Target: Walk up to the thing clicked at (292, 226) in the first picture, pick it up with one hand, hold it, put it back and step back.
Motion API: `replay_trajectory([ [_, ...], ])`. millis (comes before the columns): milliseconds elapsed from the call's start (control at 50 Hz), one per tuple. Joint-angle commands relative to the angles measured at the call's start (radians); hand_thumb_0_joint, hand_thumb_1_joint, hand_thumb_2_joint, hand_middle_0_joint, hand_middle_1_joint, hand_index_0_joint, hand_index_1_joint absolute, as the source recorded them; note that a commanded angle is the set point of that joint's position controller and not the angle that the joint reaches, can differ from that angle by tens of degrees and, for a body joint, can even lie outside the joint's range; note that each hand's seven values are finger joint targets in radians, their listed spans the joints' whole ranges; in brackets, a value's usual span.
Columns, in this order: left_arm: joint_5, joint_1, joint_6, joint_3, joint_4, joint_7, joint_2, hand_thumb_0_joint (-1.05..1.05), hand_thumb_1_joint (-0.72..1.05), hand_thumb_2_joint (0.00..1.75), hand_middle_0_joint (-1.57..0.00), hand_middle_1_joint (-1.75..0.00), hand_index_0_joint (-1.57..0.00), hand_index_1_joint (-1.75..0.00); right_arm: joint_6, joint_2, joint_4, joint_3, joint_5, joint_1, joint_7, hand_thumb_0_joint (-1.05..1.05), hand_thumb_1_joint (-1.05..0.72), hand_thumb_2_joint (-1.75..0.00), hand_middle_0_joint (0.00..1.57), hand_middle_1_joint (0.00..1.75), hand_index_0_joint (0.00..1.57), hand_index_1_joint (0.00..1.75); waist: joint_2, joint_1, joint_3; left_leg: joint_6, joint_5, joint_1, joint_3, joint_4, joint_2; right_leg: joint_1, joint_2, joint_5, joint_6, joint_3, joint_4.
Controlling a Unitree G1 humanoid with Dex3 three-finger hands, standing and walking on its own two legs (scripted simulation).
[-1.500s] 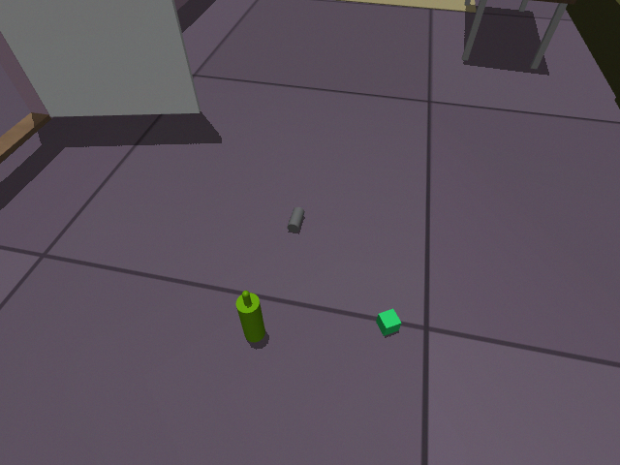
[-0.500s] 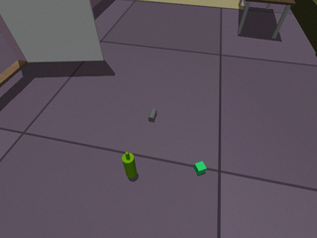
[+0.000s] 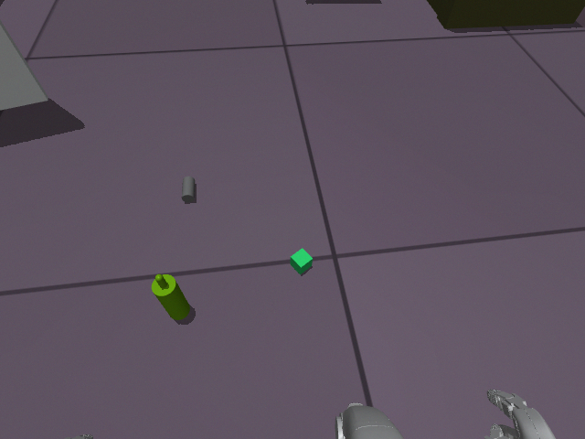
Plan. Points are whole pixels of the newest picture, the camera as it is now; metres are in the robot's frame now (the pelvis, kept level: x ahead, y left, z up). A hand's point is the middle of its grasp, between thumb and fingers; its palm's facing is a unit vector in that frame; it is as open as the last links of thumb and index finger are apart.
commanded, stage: walk up
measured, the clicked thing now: (188, 189) +1.11 +0.43 -0.75
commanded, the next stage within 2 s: none
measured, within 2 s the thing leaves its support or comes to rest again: neither
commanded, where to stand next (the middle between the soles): +0.05 -0.01 m, yaw -43 degrees
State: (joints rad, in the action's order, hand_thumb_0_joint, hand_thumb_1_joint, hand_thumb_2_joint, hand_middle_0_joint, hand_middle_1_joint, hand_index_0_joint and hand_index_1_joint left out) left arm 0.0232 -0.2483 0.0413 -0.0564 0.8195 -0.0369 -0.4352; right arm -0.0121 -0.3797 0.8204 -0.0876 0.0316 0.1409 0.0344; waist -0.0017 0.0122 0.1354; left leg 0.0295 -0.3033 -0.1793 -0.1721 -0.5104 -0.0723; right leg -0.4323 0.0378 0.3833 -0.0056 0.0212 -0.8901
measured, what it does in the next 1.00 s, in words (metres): steps on the spot, turning right: right foot, then left foot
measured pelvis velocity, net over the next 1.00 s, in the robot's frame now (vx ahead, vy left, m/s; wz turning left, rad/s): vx -0.01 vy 0.01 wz -0.59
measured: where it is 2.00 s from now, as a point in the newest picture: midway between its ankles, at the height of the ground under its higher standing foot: outside the picture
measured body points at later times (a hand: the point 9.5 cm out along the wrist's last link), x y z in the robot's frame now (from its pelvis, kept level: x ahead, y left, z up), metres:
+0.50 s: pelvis +0.02 +0.00 -0.02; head +0.06 -0.03 +0.42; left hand +0.23 +0.26 -0.11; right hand +0.00 -0.33 -0.14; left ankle +0.10 +0.13 -0.72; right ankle +0.02 -0.14 -0.74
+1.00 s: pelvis -0.01 +0.01 -0.03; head +0.00 -0.02 +0.42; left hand +0.24 +0.23 -0.12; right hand -0.13 -0.31 -0.14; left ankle +0.09 +0.12 -0.71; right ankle -0.06 -0.10 -0.74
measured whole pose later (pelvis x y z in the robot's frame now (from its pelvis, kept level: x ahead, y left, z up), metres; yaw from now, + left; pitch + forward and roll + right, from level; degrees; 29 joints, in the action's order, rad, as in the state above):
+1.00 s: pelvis -0.01 +0.01 -0.03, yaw -34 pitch -3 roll -1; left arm 0.03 -0.29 -0.02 -0.05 0.80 -0.01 -0.39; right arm -0.04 -0.44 0.77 -0.06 0.02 0.28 0.01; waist 0.05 0.02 0.11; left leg 0.01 -0.53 -0.41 -0.01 -0.95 -0.11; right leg -0.30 -0.05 0.37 -0.02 -0.04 -0.73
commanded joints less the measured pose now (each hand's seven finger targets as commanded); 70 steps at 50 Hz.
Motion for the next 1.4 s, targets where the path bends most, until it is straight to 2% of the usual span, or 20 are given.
replay_trajectory([
  [0, -0.008, -0.015, -0.035, -0.036, -0.105, 0.003, -0.116, 0.0, 0.9, 0.9, -0.2, -0.3, -0.2, -0.3, 0.006, -0.253, -0.133, -0.072, -0.019, 0.022, -0.003, 0.0, -0.9, -0.9, 0.2, 0.3, 0.2, 0.3, 0.203, 0.049, -0.144, 0.124, 0.376, 0.093, 0.084, 0.048, -0.218, 0.045, -0.022, -0.054, 0.005, 0.076, 0.14],
  [100, 0.009, -0.151, -0.056, -0.076, -0.08, 0.03, -0.166, 0.0, 0.9, 0.9, -0.2, -0.3, -0.2, -0.3, -0.023, -0.227, -0.204, -0.064, -0.018, -0.033, 0.014, 0.0, -0.9, -0.9, 0.2, 0.3, 0.2, 0.3, 0.112, -0.051, -0.144, 0.081, 0.156, -0.17, 0.03, -0.219, -0.189, 0.304, -0.062, -0.075, -0.052, 0.048, 0.348],
  [140, 0.017, -0.206, -0.09, -0.109, -0.114, 0.053, -0.317, 0.0, 0.9, 0.9, -0.2, -0.3, -0.2, -0.3, -0.029, -0.111, -0.252, -0.02, -0.028, -0.03, 0.017, 0.0, -0.9, -0.9, 0.2, 0.3, 0.2, 0.3, -0.271, -0.083, -0.122, -0.04, -0.353, -0.562, 0.058, -0.674, 0.086, 0.455, 0.292, -0.289, -0.226, -0.659, 0.549],
  [160, 0.006, -0.183, -0.085, -0.108, -0.131, 0.058, -0.323, 0.0, 0.9, 0.9, -0.2, -0.3, -0.2, -0.3, -0.034, -0.178, -0.251, -0.035, -0.025, -0.033, 0.004, 0.0, -0.9, -0.9, 0.2, 0.3, 0.2, 0.3, -0.18, -0.093, -0.13, -0.05, -0.386, -0.512, 0.194, -0.733, 0.031, 0.368, 0.361, -0.293, -0.333, -0.756, 0.564],
  [240, -0.011, -0.022, -0.078, -0.077, -0.161, 0.081, -0.217, 0.0, 0.9, 0.9, -0.2, -0.3, -0.2, -0.3, -0.032, -0.195, -0.16, -0.044, -0.046, 0.067, -0.003, 0.0, -0.9, -0.9, 0.2, 0.3, 0.2, 0.3, -0.127, 0.003, -0.155, -0.051, -0.183, -0.427, 0.222, -0.646, -0.022, 0.321, 0.139, -0.355, -0.184, -0.357, 0.466],
  [420, 0.016, -0.033, -0.047, -0.08, -0.228, 0.066, -0.22, 0.0, 0.9, 0.9, -0.2, -0.3, -0.2, -0.3, -0.009, -0.197, -0.155, -0.045, -0.024, 0.071, -0.036, 0.0, -0.9, -0.9, 0.2, 0.3, 0.2, 0.3, -0.192, -0.034, -0.149, -0.029, -0.132, -0.219, 0.188, -0.389, 0.072, 0.078, 0.067, -0.401, -0.207, -0.385, 0.358],
  [500, -0.008, 0.04, -0.03, -0.067, -0.258, 0.063, -0.187, 0.0, 0.9, 0.9, -0.2, -0.3, -0.2, -0.3, 0.023, -0.184, -0.11, -0.045, -0.012, 0.217, -0.05, 0.0, -0.9, -0.9, 0.2, 0.3, 0.2, 0.3, -0.159, 0.055, -0.197, 0.004, 0.043, 0.014, 0.194, -0.018, 0.089, 0.002, 0.035, -0.474, -0.139, -0.381, 0.175],
  [540, -0.021, -0.027, -0.028, -0.036, -0.248, 0.068, -0.088, 0.0, 0.9, 0.9, -0.2, -0.3, -0.2, -0.3, 0.04, -0.315, -0.128, -0.072, 0.007, 0.162, -0.058, 0.0, -0.9, -0.9, 0.2, 0.3, 0.2, 0.3, 0.206, 0.007, -0.157, 0.068, 0.132, 0.089, 0.647, 0.149, -0.264, -0.219, -0.221, 0.129, -0.016, -0.197, -0.112],
  [580, 0.0, -0.062, -0.025, -0.053, -0.208, 0.083, -0.198, 0.0, 0.9, 0.9, -0.2, -0.3, -0.2, -0.3, 0.044, -0.379, -0.153, -0.094, -0.011, 0.073, -0.048, 0.0, -0.9, -0.9, 0.2, 0.3, 0.2, 0.3, 0.232, 0.007, -0.147, 0.276, 0.148, -0.039, 0.776, 0.17, -0.442, -0.171, -0.112, 0.197, 0.005, -0.196, -0.354],
  [660, -0.022, -0.027, -0.027, -0.081, -0.166, 0.042, -0.186, 0.0, 0.9, 0.9, -0.2, -0.3, -0.2, -0.3, 0.059, -0.267, -0.14, -0.049, -0.01, 0.101, -0.056, 0.0, -0.9, -0.9, 0.2, 0.3, 0.2, 0.3, 0.18, -0.002, -0.094, 0.132, 0.315, -0.024, 0.352, 0.074, -0.172, -0.157, -0.102, 0.046, -0.012, -0.167, -0.33],
  [780, -0.015, 0.009, -0.055, -0.064, -0.166, 0.016, -0.154, 0.0, 0.9, 0.9, -0.2, -0.3, -0.2, -0.3, 0.052, -0.301, -0.163, -0.052, 0.011, 0.177, -0.031, 0.0, -0.9, -0.9, 0.2, 0.3, 0.2, 0.3, 0.235, 0.054, -0.171, 0.197, 0.252, 0.113, 0.281, 0.02, -0.196, -0.068, -0.053, 0.13, 0.024, -0.035, 0.052],
  [860, -0.004, -0.138, -0.074, -0.068, -0.063, 0.035, -0.141, 0.0, 0.9, 0.9, -0.2, -0.3, -0.2, -0.3, 0.022, -0.291, -0.181, -0.045, -0.005, 0.107, -0.022, 0.0, -0.9, -0.9, 0.2, 0.3, 0.2, 0.3, 0.208, -0.028, -0.162, 0.146, 0.23, -0.114, 0.211, -0.135, -0.19, 0.243, -0.101, -0.06, -0.017, 0.045, 0.389],
  [880, 0.0, -0.173, -0.084, -0.081, -0.044, 0.044, -0.173, 0.0, 0.9, 0.9, -0.2, -0.3, -0.2, -0.3, 0.016, -0.242, -0.183, -0.027, -0.012, 0.117, -0.023, 0.0, -0.9, -0.9, 0.2, 0.3, 0.2, 0.3, 0.105, -0.05, -0.173, 0.099, 0.142, -0.18, 0.168, -0.267, -0.146, 0.333, -0.087, -0.107, -0.028, -0.012, 0.454],
  [900, 0.008, -0.172, -0.094, -0.1, -0.055, 0.051, -0.244, 0.0, 0.9, 0.9, -0.2, -0.3, -0.2, -0.3, 0.017, -0.17, -0.201, -0.004, -0.02, 0.115, -0.023, 0.0, -0.9, -0.9, 0.2, 0.3, 0.2, 0.3, -0.119, -0.053, -0.16, 0.031, -0.038, -0.342, 0.113, -0.46, -0.057, 0.381, 0.075, -0.116, -0.085, -0.332, 0.507],
  [920, 0.015, -0.112, -0.1, -0.1, -0.092, 0.057, -0.286, 0.0, 0.9, 0.9, -0.2, -0.3, -0.2, -0.3, 0.011, -0.153, -0.216, 0.01, -0.023, 0.068, -0.03, 0.0, -0.9, -0.9, 0.2, 0.3, 0.2, 0.3, -0.193, -0.045, -0.107, -0.02, -0.273, -0.496, 0.131, -0.498, 0.028, 0.32, 0.254, -0.123, -0.199, -0.646, 0.542],
  [940, 0.015, -0.087, -0.091, -0.104, -0.097, 0.056, -0.333, 0.0, 0.9, 0.9, -0.2, -0.3, -0.2, -0.3, 0.009, -0.241, -0.199, -0.018, -0.017, 0.048, -0.046, 0.0, -0.9, -0.9, 0.2, 0.3, 0.2, 0.3, -0.175, -0.058, -0.074, -0.02, -0.354, -0.391, 0.208, -0.566, -0.013, 0.149, 0.324, -0.12, -0.301, -0.709, 0.532],
  [1000, -0.001, 0.006, -0.093, -0.075, -0.099, 0.058, -0.232, 0.0, 0.9, 0.9, -0.2, -0.3, -0.2, -0.3, 0.02, -0.245, -0.113, -0.027, -0.03, 0.115, -0.036, 0.0, -0.9, -0.9, 0.2, 0.3, 0.2, 0.3, -0.112, 0.005, -0.037, -0.014, -0.211, -0.356, 0.218, -0.513, -0.029, 0.153, 0.157, -0.148, -0.204, -0.426, 0.468],
  [1200, -0.012, 0.024, -0.071, -0.045, -0.096, 0.053, -0.182, 0.0, 0.9, 0.9, -0.2, -0.3, -0.2, -0.3, 0.046, -0.204, -0.026, -0.021, -0.008, 0.184, -0.038, 0.0, -0.9, -0.9, 0.2, 0.3, 0.2, 0.3, -0.139, 0.033, -0.129, -0.002, -0.017, 0.017, 0.134, -0.057, 0.075, -0.034, 0.055, -0.161, -0.135, -0.322, 0.299],
  [1280, -0.016, -0.027, -0.073, -0.034, -0.046, 0.07, -0.192, 0.0, 0.9, 0.9, -0.2, -0.3, -0.2, -0.3, 0.061, -0.341, -0.048, -0.049, -0.003, 0.056, -0.036, 0.0, -0.9, -0.9, 0.2, 0.3, 0.2, 0.3, 0.15, 0.008, -0.095, 0.26, -0.331, -0.154, 0.718, 0.247, -0.392, -0.043, -0.061, 0.192, -0.013, -0.155, -0.114],
  [1380, -0.017, -0.077, -0.093, -0.039, 0.032, 0.042, -0.142, 0.0, 0.9, 0.9, -0.2, -0.3, -0.2, -0.3, 0.05, -0.265, -0.024, -0.013, 0.002, 0.012, -0.023, 0.0, -0.9, -0.9, 0.2, 0.3, 0.2, 0.3, 0.195, -0.034, -0.061, 0.093, -0.112, -0.24, 0.305, 0.093, -0.137, 0.196, -0.088, -0.03, -0.031, -0.033, 0.245],
])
